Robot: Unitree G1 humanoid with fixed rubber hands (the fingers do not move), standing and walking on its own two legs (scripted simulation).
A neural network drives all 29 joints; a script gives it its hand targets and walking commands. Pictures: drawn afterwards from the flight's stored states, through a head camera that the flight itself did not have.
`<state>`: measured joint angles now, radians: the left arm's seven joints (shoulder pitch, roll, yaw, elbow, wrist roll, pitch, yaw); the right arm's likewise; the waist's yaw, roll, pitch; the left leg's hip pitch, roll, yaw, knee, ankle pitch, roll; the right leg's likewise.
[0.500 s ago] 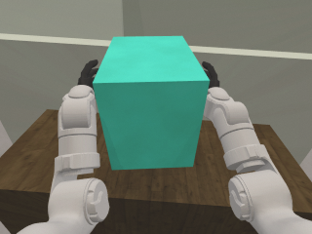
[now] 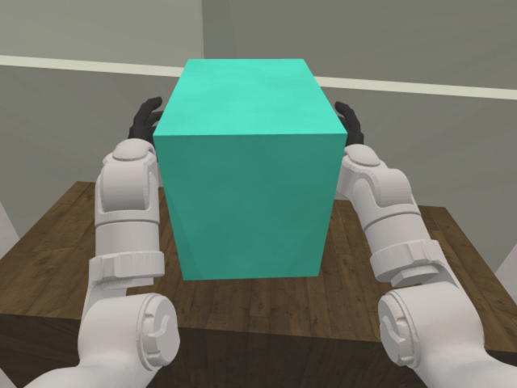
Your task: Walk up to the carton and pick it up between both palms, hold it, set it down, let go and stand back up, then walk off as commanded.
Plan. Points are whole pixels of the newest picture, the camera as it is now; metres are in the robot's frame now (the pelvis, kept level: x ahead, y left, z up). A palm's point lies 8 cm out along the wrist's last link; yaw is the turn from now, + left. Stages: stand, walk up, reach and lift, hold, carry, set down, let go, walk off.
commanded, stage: hold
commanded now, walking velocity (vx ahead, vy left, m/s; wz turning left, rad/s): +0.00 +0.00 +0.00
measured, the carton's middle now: (248, 159) +0.42 +0.00 +0.23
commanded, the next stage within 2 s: none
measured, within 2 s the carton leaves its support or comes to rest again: neither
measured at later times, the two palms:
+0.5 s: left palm (143, 150) +0.37 +0.15 +0.27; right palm (347, 154) +0.37 -0.14 +0.27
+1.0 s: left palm (143, 150) +0.37 +0.15 +0.27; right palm (347, 153) +0.37 -0.14 +0.27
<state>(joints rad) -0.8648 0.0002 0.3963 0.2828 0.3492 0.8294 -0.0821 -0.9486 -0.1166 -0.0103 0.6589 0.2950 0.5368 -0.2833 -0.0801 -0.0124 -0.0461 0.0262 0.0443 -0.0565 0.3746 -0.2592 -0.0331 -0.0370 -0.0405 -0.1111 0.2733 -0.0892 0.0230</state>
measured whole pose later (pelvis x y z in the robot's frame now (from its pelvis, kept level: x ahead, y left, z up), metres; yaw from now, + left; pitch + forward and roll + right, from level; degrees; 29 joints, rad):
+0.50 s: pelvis +0.00 +0.00 +0.00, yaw +0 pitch -8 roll -1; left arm -0.86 0.00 0.40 0.28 0.35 0.83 -0.08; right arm -0.95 -0.12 -0.01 0.66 0.30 0.54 -0.28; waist -0.08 -0.01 -0.04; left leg 0.03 0.05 -0.06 0.37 -0.26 -0.03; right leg -0.03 -0.04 -0.11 0.27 -0.09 0.02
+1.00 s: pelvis +0.00 +0.00 +0.00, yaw +0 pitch -8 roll -2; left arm -0.86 -0.01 0.40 0.27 0.36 0.83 -0.08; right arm -0.95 -0.12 0.00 0.65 0.30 0.55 -0.28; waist -0.08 -0.01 -0.04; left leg 0.03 0.04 -0.06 0.38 -0.26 -0.03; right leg -0.03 -0.04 -0.11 0.27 -0.09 0.03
